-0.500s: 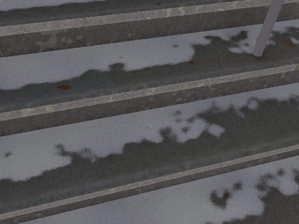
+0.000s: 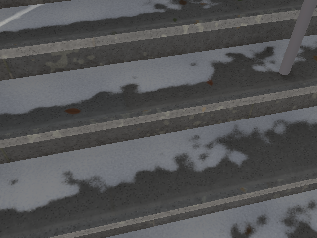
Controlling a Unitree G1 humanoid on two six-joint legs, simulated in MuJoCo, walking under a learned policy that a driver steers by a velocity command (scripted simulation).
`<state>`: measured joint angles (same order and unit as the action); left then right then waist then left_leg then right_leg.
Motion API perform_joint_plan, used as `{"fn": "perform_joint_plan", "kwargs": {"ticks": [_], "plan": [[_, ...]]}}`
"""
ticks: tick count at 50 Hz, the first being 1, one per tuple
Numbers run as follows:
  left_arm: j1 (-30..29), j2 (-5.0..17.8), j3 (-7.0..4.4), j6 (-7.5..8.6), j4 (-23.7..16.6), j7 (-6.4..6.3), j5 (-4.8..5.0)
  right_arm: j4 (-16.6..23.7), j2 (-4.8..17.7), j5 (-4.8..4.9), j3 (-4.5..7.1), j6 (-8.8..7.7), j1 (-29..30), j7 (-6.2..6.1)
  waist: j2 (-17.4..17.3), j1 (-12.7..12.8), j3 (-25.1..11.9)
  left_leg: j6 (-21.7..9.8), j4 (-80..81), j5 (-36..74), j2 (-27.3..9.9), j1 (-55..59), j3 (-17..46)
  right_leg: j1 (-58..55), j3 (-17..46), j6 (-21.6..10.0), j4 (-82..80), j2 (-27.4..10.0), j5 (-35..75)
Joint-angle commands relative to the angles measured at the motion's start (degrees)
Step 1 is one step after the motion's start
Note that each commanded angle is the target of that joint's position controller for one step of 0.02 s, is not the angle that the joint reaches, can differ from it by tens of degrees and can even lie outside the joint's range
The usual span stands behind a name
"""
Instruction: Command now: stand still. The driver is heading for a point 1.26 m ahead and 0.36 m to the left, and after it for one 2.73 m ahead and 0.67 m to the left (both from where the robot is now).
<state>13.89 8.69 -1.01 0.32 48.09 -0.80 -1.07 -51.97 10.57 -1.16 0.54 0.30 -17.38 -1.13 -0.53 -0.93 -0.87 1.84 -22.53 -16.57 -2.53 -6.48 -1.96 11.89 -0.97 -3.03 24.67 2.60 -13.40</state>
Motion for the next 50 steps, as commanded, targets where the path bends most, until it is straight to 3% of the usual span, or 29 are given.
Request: {"fn": "perform_joint_plan", "kwargs": {"ticks": [1,9,12,14,16,18,20,21,22,23,24,27,29,33,34,35,36,37,38,39,40,41,42,43,44,45,46,49,50], "plan": [[1.2,5.3,-1.48,0.25,-1.0,-0.45,-0.04,-0.5,3.9,0.15,0.82,-0.34,-4.0,-0.35,1.4,0.1,-0.5,-2.7,2.9,8.9,-1.9,-3.9,2.0,-6.5,7.3,-1.6,-3.7,-6.6,24.7],[2.4,5.6,-1.68,-0.13,3.0,-0.82,0.08,-4.4,3.6,0.09,0.68,0.16,-6.3,-0.86,1.0,0.2,1.4,-2.2,3.9,7.6,-1.8,-4.1,1.6,-5.6,6.7,-1.5,-5.4,-5.9,20.0],[5.2,8.4,-2.86,-0.88,4.4,-1.64,1.09,-4.8,3.9,0.81,0.81,-0.05,-6.1,-1.31,2.7,1.5,2.3,-3.8,-1.5,-6.2,1.0,-9.0,-1.5,-5.1,9.4,-4.7,-7.8,-6.3,-9.5],[7.6,9.9,-3.70,-0.78,4.7,-1.86,1.30,-3.8,3.7,1.32,0.81,-0.49,-5.3,-1.57,5.2,2.3,5.7,-5.3,-8.1,-10.9,1.6,-15.9,-1.6,-2.7,17.1,-8.3,-11.5,-10.8,-27.7],[8.9,10.6,-4.28,-0.18,4.8,-1.89,1.58,-3.7,2.6,1.43,0.53,-1.35,-5.9,-1.49,7.3,2.2,7.1,-7.0,-13.0,-10.6,1.4,-17.3,-0.4,0.3,24.2,-11.1,-14.4,-15.3,-32.5],[3.8,10.3,-4.28,-0.01,3.3,-1.82,1.86,-5.1,1.5,1.27,0.29,-2.44,-10.3,-0.96,7.3,-1.3,7.1,-9.1,-12.9,-8.9,0.2,-9.7,1.7,9.1,23.3,-11.0,-14.3,-15.5,-29.6],[-7.4,7.2,-2.98,0.35,0.4,-1.03,2.82,-7.8,5.1,0.70,1.07,-2.66,-19.2,-1.29,0.5,-8.0,8.4,-13.3,0.9,-10.4,-2.7,6.4,7.5,27.4,10.3,-5.9,-0.9,-7.9,-21.9],[-10.8,3.2,-1.53,1.70,-1.4,-0.62,3.60,-8.6,11.1,0.57,2.85,-2.75,-24.2,-1.51,-12.2,-9.6,7.7,-17.0,11.4,-21.2,-11.6,12.1,24.5,36.2,-1.4,-1.2,18.8,-0.1,-11.7],[-8.2,3.1,-1.14,2.86,-0.3,-0.28,3.54,-8.8,14.4,-0.17,3.95,-2.82,-25.8,-1.49,-16.3,-9.4,6.1,-23.4,17.2,-27.0,-20.5,12.4,40.8,40.7,-1.7,1.7,40.8,0.0,-11.6],[-6.5,4.0,-1.02,4.04,0.3,0.64,3.70,-7.4,11.7,-0.64,3.12,-3.11,-21.8,-1.92,-10.4,-7.0,7.1,-24.7,17.4,-24.5,-21.4,11.3,41.3,46.4,2.8,2.9,60.5,-2.0,-10.7],[-5.9,2.8,-0.46,4.99,0.1,1.40,4.73,-6.9,10.2,-0.74,2.53,-3.19,-18.9,-1.83,-9.2,-5.0,8.8,-23.6,16.4,-17.6,-20.7,12.6,36.4,54.7,5.2,2.7,77.3,-3.0,-10.3],[-7.7,-1.6,2.22,6.24,-3.5,2.68,4.51,-9.1,1.4,-0.84,-0.32,-2.11,-20.6,0.35,-0.3,-2.8,8.4,-17.7,11.1,2.6,-16.2,16.8,20.5,71.5,6.9,0.4,104.7,-3.8,-12.0],[-8.4,-3.2,3.89,5.55,-6.7,3.47,4.56,-9.0,-0.4,-0.80,-1.16,-1.21,-18.8,1.00,-0.2,-1.0,10.6,-14.9,11.5,2.8,-15.5,10.8,15.7,76.9,6.8,-0.2,107.9,-6.5,-14.1],[-22.3,-3.9,7.46,4.99,-17.9,3.58,1.55,-7.2,1.6,0.77,-1.62,-2.45,-16.5,-1.28,-2.2,-1.6,13.2,-12.8,20.9,-3.0,-9.2,-10.4,9.8,67.7,-3.1,4.0,84.0,-12.8,-4.3],[-27.3,-3.4,8.03,5.53,-21.0,3.55,1.49,-8.2,1.2,1.84,-1.83,-2.94,-19.2,-1.93,-2.7,-3.0,13.0,-13.4,25.2,-1.4,-9.4,-16.1,10.4,59.6,-4.5,3.9,73.9,-13.7,1.0],[-31.7,-4.5,9.51,5.98,-23.3,3.85,0.89,-8.4,3.5,3.37,-0.90,-3.43,-21.0,-2.39,-1.3,-3.5,9.9,-14.6,33.7,5.0,-10.2,-23.9,8.8,38.4,-8.9,2.6,58.2,-13.0,3.5],[-30.6,-2.8,8.47,6.21,-22.3,3.35,1.36,-8.9,4.7,3.77,-0.73,-4.08,-22.5,-2.02,-1.4,-3.3,5.8,-14.7,32.2,18.5,-8.2,-23.9,6.9,22.9,-14.7,2.2,51.2,-8.7,2.3],[-25.4,-1.0,6.88,6.75,-22.5,2.44,2.10,-10.1,7.0,2.80,-0.92,-5.17,-24.3,-1.18,-10.4,1.1,-2.5,-14.5,23.2,57.5,-9.5,-17.1,6.2,10.4,-16.6,0.9,52.2,-2.7,-3.8],[-13.5,4.3,4.06,6.52,-19.5,1.43,3.03,-10.4,10.8,1.44,-0.45,-5.66,-22.5,-0.43,-17.2,8.1,-10.0,-12.6,12.3,88.9,-10.7,-5.1,5.4,3.7,-12.4,-1.2,48.4,0.5,-9.0],[-3.6,9.8,1.35,5.55,-17.4,0.78,3.27,-9.4,15.9,0.77,1.36,-4.77,-18.6,-0.49,-24.3,14.4,-13.3,-10.0,0.0,101.0,-10.7,6.5,5.9,4.4,-5.9,-2.9,37.5,0.4,-13.8],[7.3,14.8,-1.02,5.23,-14.1,1.03,2.07,-6.6,15.7,-0.21,2.07,-4.52,-12.3,-1.11,-22.1,19.2,-17.3,-8.6,-16.6,91.1,-10.0,-1.0,8.8,-7.3,8.3,-6.0,30.5,-6.1,-13.5],[16.2,22.3,-3.71,4.86,-8.3,1.65,-1.09,-2.5,2.8,0.04,0.20,-5.81,-13.8,-0.63,11.3,15.2,-27.1,-7.4,-38.5,41.5,1.5,-22.6,9.0,-25.1,41.1,-13.7,8.5,-23.4,-20.9],[16.0,21.1,-3.32,3.75,-7.3,0.44,-2.74,-2.9,1.9,-0.39,1.10,-7.48,-10.7,1.89,16.1,14.4,-31.7,-7.6,-66.4,9.6,7.2,-27.8,17.8,-20.5,64.9,-15.3,-10.3,-29.9,-34.4],[8.8,16.4,-2.04,3.28,-5.6,0.14,-1.13,2.0,-1.9,1.57,1.20,-7.88,-3.6,3.63,13.7,9.8,-20.6,-8.4,-84.2,9.3,6.2,-36.3,21.1,-8.7,59.2,-11.4,-12.7,-32.0,-35.6],[3.5,8.2,0.36,3.02,-2.5,0.60,-0.03,7.9,-4.0,2.06,-0.01,-6.96,3.7,4.54,12.5,5.5,-10.0,-9.9,-91.7,9.6,3.5,-43.7,14.6,0.5,45.8,-8.2,-9.7,-30.1,-33.1],[1.0,1.2,1.88,3.27,1.7,1.17,-0.41,9.8,-3.9,2.22,-0.40,-5.70,5.2,4.75,8.1,1.8,-1.6,-11.7,-95.0,8.4,0.9,-48.0,11.5,9.5,30.5,-5.6,-4.8,-27.7,-27.0],[-1.6,-1.9,2.26,3.53,3.9,1.49,-1.28,9.5,-3.8,2.77,-0.44,-4.30,2.0,4.57,6.0,-2.0,1.0,-12.8,-95.3,9.4,-0.6,-47.5,11.2,13.3,18.3,-2.1,-2.9,-24.1,-18.8],[-2.9,-3.6,2.22,4.01,6.7,2.44,-1.37,9.0,-8.4,3.77,-3.08,-1.83,-2.0,4.36,3.1,-6.9,4.4,-13.8,-95.3,12.2,-0.3,-52.3,12.3,17.4,-0.1,1.4,-4.0,-20.8,-6.9],[-3.2,-1.9,2.17,4.12,6.5,2.47,-1.71,9.3,-7.1,3.34,-3.23,-1.22,-1.5,3.65,2.6,-7.3,4.9,-12.5,-92.7,14.8,0.7,-53.3,10.3,18.5,-4.5,0.3,-5.6,-19.9,-7.0]]}}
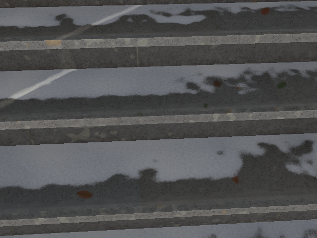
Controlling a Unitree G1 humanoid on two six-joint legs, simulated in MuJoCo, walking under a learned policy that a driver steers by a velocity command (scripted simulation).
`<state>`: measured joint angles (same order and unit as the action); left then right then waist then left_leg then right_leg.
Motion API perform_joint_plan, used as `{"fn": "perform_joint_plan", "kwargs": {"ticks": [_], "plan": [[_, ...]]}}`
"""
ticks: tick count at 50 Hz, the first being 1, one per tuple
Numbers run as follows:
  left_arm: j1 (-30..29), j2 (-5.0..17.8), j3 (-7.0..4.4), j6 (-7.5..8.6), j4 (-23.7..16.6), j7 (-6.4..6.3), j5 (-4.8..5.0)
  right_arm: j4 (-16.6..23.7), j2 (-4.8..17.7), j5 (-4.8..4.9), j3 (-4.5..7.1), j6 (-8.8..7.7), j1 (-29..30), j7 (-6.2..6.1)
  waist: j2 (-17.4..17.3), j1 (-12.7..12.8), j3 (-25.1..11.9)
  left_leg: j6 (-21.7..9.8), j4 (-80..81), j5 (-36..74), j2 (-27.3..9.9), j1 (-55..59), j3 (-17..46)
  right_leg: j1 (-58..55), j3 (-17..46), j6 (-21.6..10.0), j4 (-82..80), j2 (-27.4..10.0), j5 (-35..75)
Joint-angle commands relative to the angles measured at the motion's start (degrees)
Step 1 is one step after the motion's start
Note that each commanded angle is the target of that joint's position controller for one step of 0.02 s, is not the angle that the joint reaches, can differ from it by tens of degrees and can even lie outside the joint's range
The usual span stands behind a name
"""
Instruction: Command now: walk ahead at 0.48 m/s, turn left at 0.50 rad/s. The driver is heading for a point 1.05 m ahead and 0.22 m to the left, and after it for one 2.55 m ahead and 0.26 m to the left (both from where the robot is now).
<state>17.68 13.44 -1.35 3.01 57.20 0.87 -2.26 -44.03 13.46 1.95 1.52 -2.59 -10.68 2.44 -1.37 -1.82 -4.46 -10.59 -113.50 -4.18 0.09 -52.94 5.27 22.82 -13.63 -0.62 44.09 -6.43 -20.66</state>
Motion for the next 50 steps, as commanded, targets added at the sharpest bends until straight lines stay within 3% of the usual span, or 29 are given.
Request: {"fn": "perform_joint_plan", "kwargs": {"ticks": [1,2,6,9,11,13,14,16,17,18,19,20,21,23,26,29,32,34,36,38,40,41,43,44,45,46,47,48,50], "plan": [[-8.3,-6.3,3.02,1.69,-3.5,0.81,-1.31,2.2,-7.7,-0.72,-3.74,2.09,-6.0,-0.53,3.6,-6.5,8.3,1.1,-0.5,6.2,-1.3,-6.5,1.3,9.3,4.6,-2.6,-26.7,-10.0,1.9],[-6.8,-5.0,3.38,1.94,-3.2,0.72,-2.37,1.7,-7.2,-1.06,-3.73,2.70,-4.9,-1.30,5.0,-5.5,7.9,2.4,-9.1,6.9,0.3,-9.3,-0.6,7.9,5.1,-4.9,-28.1,-11.4,2.7],[2.6,-0.2,2.91,0.77,-1.0,-0.92,-0.32,8.7,-7.7,-1.40,-5.19,3.39,6.1,-2.80,4.4,-1.4,12.9,4.4,-12.9,-2.1,-1.8,-28.7,0.6,-7.2,4.4,-3.7,-30.3,-13.7,7.3],[8.4,2.1,2.17,0.53,-1.7,-2.69,-0.10,14.2,-3.8,-1.54,-5.12,2.85,14.9,-1.80,3.2,2.1,10.5,6.6,1.7,-1.5,-5.3,-29.9,-4.3,-14.1,3.0,-4.1,-35.0,-13.6,2.0],[9.7,7.6,0.24,0.59,-1.8,-4.36,0.73,16.6,-6.1,-0.90,-6.47,2.67,17.4,-0.63,6.6,2.1,8.4,6.8,11.9,-7.5,-10.3,-25.6,-8.6,-18.3,1.6,-5.9,-42.6,-15.8,4.1],[12.2,8.2,-1.03,-0.83,-1.5,-5.38,1.94,17.9,-5.7,-0.74,-6.72,2.19,23.4,1.09,4.2,4.9,10.3,5.4,27.3,-14.1,-11.3,-18.6,-11.6,-22.4,-1.7,-6.2,-45.5,-14.2,11.1],[6.5,8.8,-1.08,-0.84,-3.4,-5.21,2.39,17.2,-5.4,-0.83,-6.18,1.63,21.3,1.80,4.5,2.2,8.7,3.0,35.9,-17.5,-8.2,-3.8,-16.9,-17.7,-6.0,-6.2,-43.9,-12.6,31.6],[8.0,13.4,-1.66,-0.60,-3.4,-4.52,2.64,15.1,-0.5,-0.85,-2.88,0.47,9.7,1.41,13.3,-4.2,-2.0,-0.6,38.2,-22.7,2.5,16.1,-22.2,-23.3,-5.7,-7.7,-25.4,-14.0,98.1],[4.5,15.3,-2.01,-0.87,-5.7,-3.99,2.71,12.3,4.5,-0.31,-0.34,0.21,-1.5,1.45,17.5,-9.3,-9.5,-3.1,49.3,-22.7,6.8,26.9,-18.8,-27.1,-4.5,-7.1,-11.4,-12.4,107.2],[2.9,14.2,-2.03,0.25,-8.9,-3.64,2.89,10.6,10.7,-0.69,2.64,0.92,-9.0,1.20,14.2,-11.9,-13.4,-5.9,60.1,-17.2,3.5,43.5,-1.7,-13.9,-0.6,-3.7,4.9,-10.6,85.6],[3.5,2.3,0.63,2.16,-13.9,-1.25,1.71,8.5,19.4,-1.33,4.89,2.57,-10.7,0.12,-16.1,-4.9,-19.2,-13.3,86.4,-39.2,-9.9,59.6,36.9,12.1,4.5,1.3,27.9,4.5,14.7],[0.6,5.4,-1.37,4.40,-12.4,0.86,1.71,7.9,16.1,-3.41,4.10,2.36,-11.9,-1.10,-9.4,-4.7,-25.9,-10.0,100.3,-45.1,-14.9,60.1,55.1,14.7,22.6,0.0,47.8,8.2,9.1],[-2.1,4.2,-1.84,4.65,-14.2,1.33,2.89,4.7,12.0,-3.33,2.79,1.50,-14.1,-0.95,-6.5,-3.6,-18.6,-3.7,100.9,-43.7,-14.7,54.6,49.9,19.7,24.1,-1.9,57.0,6.9,12.0],[-12.2,-2.3,0.64,5.57,-20.7,0.64,1.31,-0.4,0.8,-2.83,-0.30,-0.34,-12.5,0.05,-0.1,-0.1,-1.4,0.8,93.1,-35.1,-10.8,36.8,35.9,29.7,21.7,-5.6,70.9,4.5,15.4],[-7.8,-8.5,4.63,5.11,-23.7,2.67,0.01,-3.6,-2.9,-3.50,-1.53,-0.82,-11.4,-0.45,1.6,6.1,2.5,4.1,89.9,-18.6,-4.2,34.6,19.7,40.8,21.1,-8.9,78.9,2.8,17.9],[-7.3,-4.4,4.37,3.41,-23.6,2.20,1.09,-1.5,-1.2,-3.95,-1.75,0.27,-6.7,-0.17,5.4,8.6,4.2,6.5,88.7,-6.3,-1.9,27.2,9.0,43.8,16.1,-5.8,74.7,1.7,20.2],[-15.3,-10.0,7.05,2.71,-27.0,0.77,1.21,-6.0,-0.3,-3.83,-2.06,0.05,-14.0,0.15,-3.7,5.5,5.0,5.8,91.4,-11.4,-3.1,27.6,12.4,55.8,11.8,-4.2,86.7,2.6,19.2],[-23.4,-11.1,8.69,3.52,-30.4,0.66,-0.24,-7.9,-1.4,-2.47,-2.41,0.55,-17.2,0.18,-3.4,3.1,7.4,5.7,94.1,-17.3,-1.5,25.0,14.5,57.7,9.7,-3.3,76.0,2.6,20.9],[-35.3,-12.4,10.07,4.71,-33.4,-0.45,-0.38,-9.4,-1.0,-2.38,-1.76,2.22,-23.8,-2.41,-5.4,-2.6,7.9,2.4,102.6,-10.6,-4.8,28.0,19.0,59.3,3.7,-0.7,66.2,3.5,18.6],[-41.1,-12.9,10.57,5.36,-35.3,0.05,1.13,-12.4,-2.8,-1.90,-2.45,3.42,-29.3,-5.70,-6.8,-3.6,4.9,0.9,107.6,-3.1,-7.9,39.1,16.5,56.3,3.6,-0.6,54.1,2.7,15.1],[-33.9,-8.0,7.92,4.65,-31.6,0.51,2.40,-12.9,0.9,-1.99,-1.60,2.07,-23.5,-6.40,-6.9,1.5,-2.3,3.0,108.7,36.6,-8.2,43.3,3.8,33.7,-2.1,-5.4,38.9,6.3,11.9],[-34.0,-6.9,6.78,4.65,-31.5,0.66,2.53,-13.7,0.0,-2.53,-2.14,1.64,-23.4,-6.36,-5.8,3.0,-7.1,4.2,104.1,65.9,-6.9,45.0,0.3,22.9,-4.2,-6.8,35.9,10.4,8.7],[-20.3,1.2,3.20,3.96,-28.1,1.51,3.31,-12.9,7.0,-3.34,-0.70,0.80,-20.9,-7.18,-16.5,10.8,-9.2,1.3,92.9,100.8,-13.6,61.1,3.4,17.8,2.0,-9.0,23.1,12.4,-7.4],[-12.8,5.0,1.68,3.53,-24.9,2.31,3.08,-12.0,8.4,-4.00,-0.42,0.93,-15.7,-7.17,-16.2,14.4,-11.0,1.3,82.1,106.9,-13.5,67.9,1.9,14.8,7.1,-10.7,14.7,11.4,-7.7],[-1.4,7.0,0.87,2.57,-19.9,2.82,2.14,-9.1,9.6,-5.41,0.16,0.13,-11.1,-7.11,-10.0,18.5,-16.5,-0.3,69.8,105.2,-13.8,58.9,1.9,-0.9,17.8,-13.6,10.0,8.8,-10.1],[9.7,9.9,-0.20,1.65,-13.0,2.36,-1.04,-5.2,5.5,-5.02,0.04,-1.59,-6.2,-5.18,15.0,19.4,-16.9,1.5,46.3,69.0,-3.7,34.0,1.5,-18.8,41.8,-20.5,-6.3,0.8,-10.1],[11.8,8.8,-0.51,-0.27,-8.4,-0.55,-1.62,-3.6,-1.4,-6.51,-1.22,-3.19,-3.9,-1.90,33.8,15.1,-12.7,5.7,19.9,-0.4,8.8,12.8,4.7,-25.8,71.5,-25.5,-27.0,-6.7,-1.9],[8.5,0.2,1.78,-0.19,-6.9,-2.54,-1.21,-1.6,-2.7,-5.16,-1.71,-4.84,-5.5,1.84,23.5,9.5,-5.9,3.0,2.4,-3.1,6.7,2.1,9.9,-19.4,74.3,-22.1,-29.2,-8.5,-13.1],[4.6,-7.9,4.19,0.38,-2.8,-1.88,-0.19,5.3,-5.7,-5.46,-3.51,-5.04,3.7,4.20,1.4,2.3,6.1,0.3,-12.1,-4.4,3.9,-9.0,4.4,-3.7,53.9,-16.1,-24.9,-4.3,-11.4]]}}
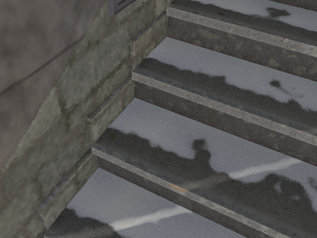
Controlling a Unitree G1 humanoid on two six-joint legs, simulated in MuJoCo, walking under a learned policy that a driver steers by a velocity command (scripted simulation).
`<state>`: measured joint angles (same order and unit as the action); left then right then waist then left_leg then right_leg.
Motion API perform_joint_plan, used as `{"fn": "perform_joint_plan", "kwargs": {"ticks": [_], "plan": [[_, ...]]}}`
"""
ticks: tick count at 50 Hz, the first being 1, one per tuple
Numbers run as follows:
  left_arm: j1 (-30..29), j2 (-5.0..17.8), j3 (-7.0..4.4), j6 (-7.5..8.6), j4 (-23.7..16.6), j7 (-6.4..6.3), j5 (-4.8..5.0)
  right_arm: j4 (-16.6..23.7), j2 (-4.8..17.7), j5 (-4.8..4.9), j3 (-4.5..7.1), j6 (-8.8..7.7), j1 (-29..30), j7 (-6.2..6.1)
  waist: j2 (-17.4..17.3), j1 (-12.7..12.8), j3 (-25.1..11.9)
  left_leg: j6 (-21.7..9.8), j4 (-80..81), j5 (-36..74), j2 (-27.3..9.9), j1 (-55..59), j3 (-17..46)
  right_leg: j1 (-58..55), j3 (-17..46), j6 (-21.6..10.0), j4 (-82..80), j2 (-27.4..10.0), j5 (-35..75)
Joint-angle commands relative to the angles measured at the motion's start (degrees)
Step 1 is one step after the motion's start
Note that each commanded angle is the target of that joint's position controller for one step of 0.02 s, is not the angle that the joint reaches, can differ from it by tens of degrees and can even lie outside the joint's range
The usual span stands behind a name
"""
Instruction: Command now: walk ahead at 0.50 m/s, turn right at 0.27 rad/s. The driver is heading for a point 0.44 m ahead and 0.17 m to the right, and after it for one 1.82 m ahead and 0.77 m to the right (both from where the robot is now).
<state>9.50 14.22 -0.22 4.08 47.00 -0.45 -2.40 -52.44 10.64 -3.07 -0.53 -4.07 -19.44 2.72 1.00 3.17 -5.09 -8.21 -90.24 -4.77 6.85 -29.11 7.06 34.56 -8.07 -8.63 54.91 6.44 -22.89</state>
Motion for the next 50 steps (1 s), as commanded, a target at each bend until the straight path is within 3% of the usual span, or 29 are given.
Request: {"fn": "perform_joint_plan", "kwargs": {"ticks": [1,3,5,7,10,12,14,15,16,17,18,19,20,21,23,24,25,27,30,33,39,40,42,44,45,46,47,48,50], "plan": [[9.1,-9.3,3.26,-0.42,7.8,0.84,-0.11,13.5,-4.0,-0.52,-2.21,-3.13,8.6,3.30,-6.5,-6.9,7.6,-2.9,-37.2,-2.5,-5.1,-34.4,1.7,-12.2,37.5,-4.4,-34.2,-13.8,-1.2],[5.8,-8.3,3.28,-1.36,8.7,2.80,0.04,14.2,-7.1,1.75,-4.42,-2.56,4.7,1.91,-6.0,-10.7,9.5,-1.5,-35.7,-2.5,-8.9,-38.4,-1.1,-6.2,24.1,-0.3,-32.6,-10.9,8.2],[3.0,-5.8,2.98,-1.10,8.3,3.27,0.41,18.4,-6.8,1.60,-5.88,-2.30,10.7,0.38,-6.0,-11.8,11.3,1.2,-22.6,2.3,-12.0,-36.0,-6.1,5.0,18.7,2.5,-34.8,-7.4,8.2],[8.7,-3.7,2.87,-0.05,9.1,2.45,1.17,21.6,-6.8,-0.43,-6.35,-2.26,18.8,-1.15,-2.2,-7.5,7.9,4.6,-17.8,11.2,-11.8,-32.1,-12.8,7.7,21.1,0.8,-35.7,-6.0,14.3],[23.2,-0.5,1.50,-0.54,11.8,0.39,1.38,22.4,-6.5,0.20,-6.61,-3.00,24.2,-2.36,2.5,-0.7,4.3,7.1,-15.6,10.2,-12.2,-43.1,-13.4,-12.3,29.2,-1.9,-32.9,-8.9,21.2],[30.6,0.3,0.36,-2.65,11.9,-0.50,2.50,29.3,-7.1,0.30,-8.06,-4.10,38.6,-2.34,3.9,4.5,3.5,8.0,-1.3,1.0,-11.8,-48.4,-12.8,-26.4,35.7,-2.8,-39.4,-13.0,28.9],[26.3,0.3,-0.68,-3.15,8.8,-2.46,3.76,30.7,-7.6,0.67,-8.40,-3.77,42.6,-1.81,6.5,2.3,1.5,8.5,23.4,-17.5,-10.7,-26.2,-15.6,-24.1,30.5,-3.1,-47.5,-14.9,41.2],[28.5,0.0,-0.57,-2.13,10.5,-2.57,2.90,28.3,-3.5,1.91,-5.79,-3.48,37.7,-2.51,8.6,-0.2,-4.1,7.3,25.8,-24.0,-3.0,-10.2,-23.9,-24.0,25.2,-2.2,-43.2,-12.0,72.5],[26.1,5.0,-1.30,-0.60,9.6,-2.07,1.95,24.9,1.4,3.29,-2.83,-3.71,23.7,-2.74,19.7,-6.9,-11.3,5.0,27.6,-25.8,-3.2,0.8,-17.1,-30.1,26.1,-4.8,-34.0,-15.4,96.9],[13.6,9.2,-2.74,0.96,6.1,-1.28,1.84,20.5,10.9,2.15,1.22,-4.67,5.3,-2.58,19.3,-16.4,-20.1,0.3,29.4,-22.5,-9.3,15.5,-3.7,-27.9,24.2,-4.5,-18.1,-14.0,106.8],[12.6,5.8,-2.71,2.59,4.1,0.39,2.40,16.7,14.0,-0.87,3.04,-4.99,-3.3,-3.03,3.8,-17.0,-32.3,-7.1,39.6,-32.4,-18.8,36.8,18.8,-10.6,23.0,-3.5,-0.7,-7.8,92.6],[10.2,-0.1,-1.43,3.44,1.7,2.21,0.36,14.2,17.1,-1.37,4.22,-3.69,-10.6,-4.31,-18.4,-18.1,-33.7,-14.2,64.5,-36.9,-30.8,46.6,47.3,6.0,22.0,-1.1,22.1,-0.2,28.2],[5.4,-2.1,-1.78,2.84,0.3,3.40,1.18,11.3,13.0,0.15,3.42,-2.86,-8.3,-5.96,-19.1,-17.0,-25.1,-13.9,70.9,-38.6,-32.8,38.9,53.9,14.5,25.2,1.0,45.3,1.2,15.3],[0.5,-2.6,-1.55,1.09,-4.7,3.34,1.22,8.5,8.1,3.25,2.34,-1.78,-3.6,-6.84,-12.7,-11.8,-9.1,-9.4,69.9,-40.2,-32.1,26.4,42.8,21.6,20.9,1.2,52.6,-1.4,13.5],[-0.4,-8.2,0.22,-1.53,-7.6,2.21,1.21,4.0,-2.6,2.02,-0.07,-0.87,2.5,-5.94,0.4,-3.6,6.0,-4.2,64.4,-28.5,-29.7,4.6,22.9,23.9,16.5,0.4,64.6,-3.5,14.8],[1.0,-10.0,1.23,-1.91,-9.2,2.06,2.48,0.9,-6.2,0.64,-1.20,-0.76,2.4,-4.76,1.2,-0.5,5.7,-1.6,65.1,-24.6,-27.8,4.4,14.7,27.0,16.9,-0.7,69.8,-4.9,16.6],[4.1,-13.0,2.66,-1.16,-9.3,2.30,3.71,-1.0,-5.6,-0.66,-0.51,-0.40,2.4,-3.31,0.0,2.3,5.3,0.4,66.7,-19.4,-25.8,3.5,9.1,29.4,17.5,-1.5,71.5,-6.5,17.8],[8.1,-12.3,3.22,-0.87,-8.6,1.67,6.19,-1.5,-3.6,0.21,0.45,0.65,4.3,-1.99,-3.1,4.0,6.7,2.8,69.2,-13.8,-24.2,4.9,-2.1,35.5,18.5,0.1,67.2,-8.4,15.5],[6.6,-9.1,2.65,-2.67,-7.6,0.58,4.48,-1.3,-1.9,-1.54,-0.13,-0.42,4.5,-2.55,-2.8,3.7,6.5,0.2,70.3,-10.5,-23.2,-0.2,-10.3,33.6,15.0,4.7,67.6,-7.4,24.0],[3.7,-7.9,1.92,-3.57,-8.3,-1.03,3.89,-2.7,1.6,-0.65,0.42,-0.80,-2.7,-2.88,-5.0,0.2,8.3,-0.1,71.7,-15.2,-25.6,9.2,-10.1,43.4,15.6,6.9,69.9,-8.2,24.0],[-17.7,-6.2,2.10,-5.31,-19.6,0.05,4.02,-0.1,9.1,1.45,3.99,2.07,-10.1,-8.42,-8.5,-6.0,13.1,3.7,82.2,-15.1,-27.5,22.0,-15.8,45.8,5.3,8.8,45.4,-16.8,15.4],[-20.5,-9.6,3.46,-5.68,-21.9,1.08,4.50,-0.7,10.1,3.18,4.77,2.30,-11.3,-9.00,-12.0,-6.2,13.3,2.3,89.7,-11.3,-29.8,21.4,-15.3,37.3,5.5,6.9,38.2,-19.2,7.7],[-17.9,-6.7,2.10,-4.93,-22.1,3.27,4.79,-0.1,11.6,4.31,5.33,2.93,-5.9,-8.65,-11.7,-3.1,11.0,1.4,87.6,18.3,-28.0,22.4,-21.6,18.4,-3.1,2.1,22.0,-15.3,-1.1],[-4.5,-0.2,-1.93,-4.07,-18.1,2.56,3.65,-1.1,15.0,4.12,5.05,1.31,-7.7,-7.73,-14.9,3.9,-0.1,0.7,68.2,84.1,-26.6,26.3,-22.6,-4.7,-9.0,-3.3,17.8,-2.1,-0.2],[8.9,6.1,-5.01,-3.84,-15.1,2.63,4.14,0.1,15.7,3.75,4.78,-0.29,-5.6,-6.89,-17.5,10.4,-7.4,2.3,53.9,83.1,-24.2,24.1,-21.2,-20.2,-0.1,-6.4,5.1,0.0,3.5],[14.1,13.8,-7.11,-4.60,-13.7,1.80,2.84,3.8,8.3,2.77,2.53,-1.99,-7.8,-4.61,6.2,7.2,-15.0,9.0,30.4,36.2,-15.7,1.7,-17.1,-39.0,35.6,-15.0,-15.2,-13.1,-6.5],[13.7,14.4,-6.68,-5.35,-13.8,0.03,2.45,5.0,7.2,2.19,2.87,-4.86,-4.8,-1.41,16.3,4.1,-26.4,10.0,8.7,-5.8,-5.0,-3.8,-1.8,-41.7,70.1,-17.2,-40.8,-20.3,-33.2],[13.4,10.4,-4.99,-4.61,-11.6,0.07,1.23,4.2,7.2,3.99,4.71,-5.27,-4.4,0.02,12.3,1.6,-26.5,8.0,-7.3,-6.4,-5.8,-7.5,5.7,-40.1,71.4,-10.0,-45.9,-23.2,-34.3],[14.4,3.8,-3.58,-2.37,-4.7,1.83,3.05,10.7,2.4,3.29,3.56,-4.09,9.2,-2.47,3.3,0.8,-5.9,4.5,-17.3,-3.5,-7.9,-18.1,1.3,-23.7,54.0,-1.3,-37.1,-19.7,-26.3]]}}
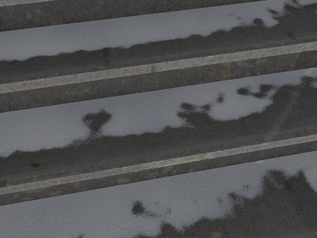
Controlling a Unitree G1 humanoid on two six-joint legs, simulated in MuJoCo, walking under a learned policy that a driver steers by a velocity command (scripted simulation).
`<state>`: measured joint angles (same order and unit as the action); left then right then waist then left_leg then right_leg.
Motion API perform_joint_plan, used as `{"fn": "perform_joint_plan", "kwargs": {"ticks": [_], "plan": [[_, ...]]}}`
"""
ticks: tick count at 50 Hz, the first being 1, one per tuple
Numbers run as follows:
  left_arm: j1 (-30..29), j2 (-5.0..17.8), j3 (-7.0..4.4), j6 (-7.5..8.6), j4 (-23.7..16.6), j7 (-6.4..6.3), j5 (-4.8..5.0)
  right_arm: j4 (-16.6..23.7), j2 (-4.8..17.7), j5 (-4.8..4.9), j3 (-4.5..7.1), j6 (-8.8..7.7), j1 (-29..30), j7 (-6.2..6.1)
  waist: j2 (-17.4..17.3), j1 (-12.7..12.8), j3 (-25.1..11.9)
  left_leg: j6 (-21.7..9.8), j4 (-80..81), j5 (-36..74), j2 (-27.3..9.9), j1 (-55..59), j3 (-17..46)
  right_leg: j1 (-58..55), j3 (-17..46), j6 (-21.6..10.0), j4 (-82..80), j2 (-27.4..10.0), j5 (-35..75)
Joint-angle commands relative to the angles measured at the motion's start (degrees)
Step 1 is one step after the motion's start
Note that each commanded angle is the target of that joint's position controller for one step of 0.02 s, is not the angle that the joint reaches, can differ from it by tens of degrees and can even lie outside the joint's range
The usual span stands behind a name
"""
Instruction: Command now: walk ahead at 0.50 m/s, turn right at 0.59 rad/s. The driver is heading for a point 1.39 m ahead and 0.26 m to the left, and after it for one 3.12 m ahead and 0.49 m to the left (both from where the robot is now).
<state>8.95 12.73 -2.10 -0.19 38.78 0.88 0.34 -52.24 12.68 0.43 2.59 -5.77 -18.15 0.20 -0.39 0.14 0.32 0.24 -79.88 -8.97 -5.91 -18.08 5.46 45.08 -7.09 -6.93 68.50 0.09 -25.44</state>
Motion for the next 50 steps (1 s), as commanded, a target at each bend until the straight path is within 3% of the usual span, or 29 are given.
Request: {"fn": "perform_joint_plan", "kwargs": {"ticks": [1,3,7,9,11,14,16,18,20,22,23,24,25,26,28,31,33,35,37,39,41,43,44,45,46,47,48,49,50], "plan": [[11.5,0.6,0.00,2.92,5.9,1.27,-1.17,13.6,-3.1,-1.42,-1.04,-2.56,11.7,-0.51,4.8,1.0,-5.9,-6.5,-35.2,1.4,3.3,-32.3,2.0,-25.9,44.9,-1.7,-46.7,-10.5,-14.7],[11.0,-1.9,0.50,2.95,8.5,1.78,-0.72,15.1,-7.8,-1.62,-3.78,-2.41,8.4,0.51,4.9,-2.2,-2.0,-9.1,-43.3,1.8,2.3,-40.6,1.2,-24.4,32.3,1.5,-43.4,-5.7,-1.8],[8.0,-2.9,1.90,2.34,8.3,1.69,-1.95,15.9,-5.7,-1.19,-4.68,-0.52,7.0,0.70,1.7,-5.2,1.2,-7.3,-39.7,7.1,1.2,-50.3,-4.5,-18.8,18.6,3.5,-44.3,-2.9,11.5],[13.5,-2.8,2.88,1.58,13.1,1.61,-3.02,16.5,-9.3,-0.01,-6.22,0.47,9.7,0.85,6.5,-3.6,1.0,-6.8,-51.1,4.2,3.4,-58.0,-6.9,-21.3,18.7,2.9,-46.6,-4.9,16.3],[13.9,-2.0,3.00,1.50,14.8,1.53,-1.60,20.0,-10.3,0.26,-7.55,0.65,17.6,0.18,5.9,-1.8,4.3,-6.9,-39.8,6.4,5.1,-62.1,-4.0,-19.3,15.8,5.2,-48.7,-4.5,13.3],[22.3,1.6,2.73,1.64,18.8,-1.74,-0.93,24.8,-9.8,-0.46,-9.00,0.73,31.8,-1.25,5.9,4.3,2.9,-4.7,-26.3,5.3,5.0,-61.7,-13.9,-25.0,20.3,1.6,-63.0,-9.6,22.2],[21.9,1.8,3.03,1.58,21.2,-3.05,-1.12,23.8,-8.6,0.41,-8.37,0.39,30.1,-0.28,6.0,2.5,-0.9,-5.8,-22.3,3.6,3.8,-60.5,-14.5,-38.8,15.4,2.0,-65.1,-12.3,38.6],[17.7,1.3,3.97,1.66,20.9,-3.42,0.17,21.8,-5.3,2.20,-7.32,-0.67,25.2,1.46,5.5,-1.6,-5.5,-10.1,-7.8,0.2,7.7,-43.3,-17.7,-41.6,1.8,5.2,-58.5,-8.6,79.3],[15.0,8.0,2.65,2.41,18.4,-4.19,-0.28,18.2,0.0,-0.51,-5.17,-0.39,16.4,2.60,11.0,-7.2,-15.8,-10.5,3.3,-3.1,9.9,-18.8,-18.9,-44.6,6.0,0.7,-53.4,-14.0,121.7],[7.8,12.1,1.54,2.24,16.0,-3.75,-1.10,12.8,5.5,-0.48,-2.80,1.90,4.8,3.02,13.6,-12.4,-18.4,-9.7,22.6,-8.9,11.4,-13.4,-15.4,-59.6,4.8,-1.3,-37.7,-15.0,137.9],[5.7,13.1,0.66,2.76,13.2,-4.22,-1.99,9.6,8.1,-1.14,-1.58,3.03,-2.1,3.54,7.6,-15.0,-19.3,-11.2,33.2,-6.3,11.0,0.9,-4.7,-50.3,6.8,-1.4,-24.3,-14.4,127.0],[4.9,4.8,2.08,5.11,8.9,-2.42,-2.94,7.0,11.3,-5.16,-1.38,3.47,-7.5,4.15,-19.4,-10.8,-18.6,-18.6,44.3,10.6,1.7,14.0,18.8,-29.7,8.6,2.4,2.7,0.2,50.2],[4.5,0.9,2.10,7.67,7.6,1.45,-2.61,4.6,3.2,-6.33,-2.68,5.01,-7.6,1.69,-22.9,-6.8,-19.8,-25.4,61.2,6.4,-5.1,19.3,46.8,-10.7,17.4,4.7,30.8,10.0,18.0],[4.3,0.6,1.96,9.34,5.3,3.70,-1.30,2.2,-1.4,-4.37,-3.41,4.55,-9.0,0.71,-9.2,-4.4,-12.3,-21.8,64.0,-7.4,-6.3,13.7,47.1,-2.5,21.5,1.8,43.9,8.2,16.8],[-3.4,-6.3,4.85,9.11,-1.3,4.32,-2.33,0.0,-2.8,-1.07,-3.61,3.16,-4.7,1.65,6.9,1.4,2.1,-18.4,59.4,-9.2,-3.3,1.7,33.0,11.5,17.8,-0.4,51.6,5.4,13.7],[2.4,-8.7,7.23,8.49,-3.0,3.62,-2.12,-0.3,-4.3,-2.16,-4.34,3.99,-0.7,2.77,6.5,6.4,2.7,-13.6,58.8,-4.0,2.3,-1.7,16.3,21.8,12.0,-0.3,61.3,1.5,12.4],[-4.1,-8.0,8.14,8.11,-6.6,3.26,-1.90,-0.5,-4.2,-2.14,-4.74,3.77,-1.1,3.02,6.4,6.0,4.9,-11.0,61.0,-4.7,4.0,-8.7,10.7,24.1,7.6,0.7,53.9,-2.5,13.9],[-15.2,-11.2,10.31,7.96,-12.4,2.53,-3.20,-2.4,-3.6,-1.70,-4.94,2.85,-6.1,1.82,0.0,2.5,3.6,-10.6,63.9,0.9,6.0,-14.6,11.2,23.0,0.7,2.9,48.7,-3.0,17.1],[-17.8,-12.3,11.22,8.41,-14.6,1.42,-2.55,-3.6,-0.9,-1.74,-4.47,2.94,-12.8,0.66,-3.9,-0.2,-0.1,-11.6,62.4,4.8,4.0,-5.0,16.2,31.0,0.0,4.5,49.6,-3.5,18.0],[-26.1,-10.3,11.55,9.90,-18.4,1.04,-2.23,-4.0,1.0,0.19,-3.30,4.31,-19.2,-0.72,-3.3,-4.2,-2.7,-11.7,63.6,4.7,2.3,4.4,20.0,32.8,1.6,6.2,33.6,-4.7,15.3],[-37.0,-12.1,12.56,10.12,-23.2,0.85,-3.35,-3.0,0.9,1.34,-2.19,5.25,-22.0,-2.91,-4.3,-6.4,-4.8,-13.9,75.3,13.0,-1.9,-0.3,19.6,12.6,-1.4,7.6,10.6,-4.7,6.3],[-22.6,-3.3,7.11,9.89,-19.7,-0.73,-1.20,-3.1,3.1,-0.97,-1.94,2.75,-18.9,-3.18,-13.8,3.1,-17.9,-13.8,68.5,71.9,0.0,2.9,13.8,-20.8,-7.5,4.9,0.2,5.2,5.6],[-10.3,2.8,3.81,9.39,-16.4,-1.36,-0.66,-1.7,8.5,-1.34,-0.48,2.23,-13.6,-2.84,-20.8,10.3,-22.8,-12.6,56.4,92.8,-0.4,13.7,12.0,-24.5,0.5,2.0,-6.7,3.8,1.3],[8.0,10.4,0.45,9.03,-10.6,-0.98,-0.50,2.1,11.5,-1.52,0.67,1.19,-1.3,-3.00,-18.9,19.5,-28.2,-11.5,39.7,93.2,-0.9,11.4,13.4,-36.2,15.5,-2.6,-12.7,-2.3,-3.4],[19.1,15.5,-1.40,8.36,-4.7,-1.14,-3.21,5.8,6.1,-1.33,0.21,-0.27,1.8,-1.30,5.2,17.9,-37.7,-11.2,19.7,69.0,6.1,-6.1,10.5,-56.2,39.9,-9.0,-28.6,-14.0,-8.6],[17.0,14.2,-1.57,6.59,-3.1,-2.55,-3.52,7.1,-1.8,-3.38,-1.52,-1.35,-0.9,1.49,27.6,13.6,-38.9,-8.2,-9.0,1.5,15.4,-23.9,12.2,-62.2,72.1,-14.8,-49.8,-25.2,-11.1],[11.1,6.7,-0.07,4.85,-2.1,-4.31,-1.25,8.9,-1.2,-3.34,-1.23,-1.41,1.8,4.08,18.4,11.0,-26.0,-8.0,-27.7,-1.6,12.1,-33.9,13.1,-50.7,70.7,-12.3,-50.5,-26.0,-21.9],[7.6,-0.2,1.82,3.83,2.0,-4.49,-1.07,14.1,-4.7,-2.16,-2.42,0.36,9.2,4.64,11.1,6.9,-9.2,-8.0,-37.7,-2.8,10.8,-41.1,6.9,-35.1,56.0,-9.5,-48.8,-24.4,-20.9],[5.8,-6.9,3.48,3.42,6.0,-3.93,-1.98,16.9,-5.5,-1.77,-3.17,1.78,10.7,4.61,2.5,1.9,-1.2,-9.4,-42.4,-2.5,9.0,-43.6,4.7,-24.6,42.1,-5.6,-45.1,-22.0,-13.9]]}}
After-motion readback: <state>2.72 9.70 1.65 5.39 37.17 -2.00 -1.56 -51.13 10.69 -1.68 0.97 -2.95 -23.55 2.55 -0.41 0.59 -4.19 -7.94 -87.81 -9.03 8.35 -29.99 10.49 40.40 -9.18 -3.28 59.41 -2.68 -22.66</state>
